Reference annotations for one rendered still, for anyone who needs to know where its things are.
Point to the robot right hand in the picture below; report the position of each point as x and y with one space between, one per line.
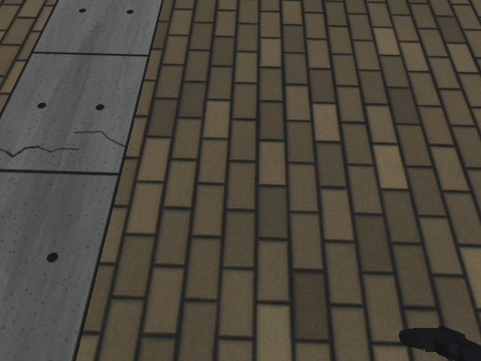
446 342

